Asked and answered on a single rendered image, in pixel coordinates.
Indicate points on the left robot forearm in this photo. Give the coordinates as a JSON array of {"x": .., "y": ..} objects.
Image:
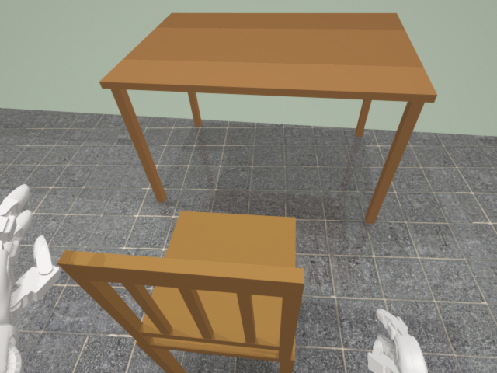
[{"x": 10, "y": 359}]

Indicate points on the robot left hand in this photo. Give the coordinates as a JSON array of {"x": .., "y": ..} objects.
[{"x": 37, "y": 280}]

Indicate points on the robot right hand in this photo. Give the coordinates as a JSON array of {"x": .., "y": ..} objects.
[{"x": 404, "y": 355}]

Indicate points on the chair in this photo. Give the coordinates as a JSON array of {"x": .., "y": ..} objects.
[{"x": 227, "y": 286}]

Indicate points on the table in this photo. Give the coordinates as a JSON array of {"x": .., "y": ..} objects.
[{"x": 365, "y": 56}]

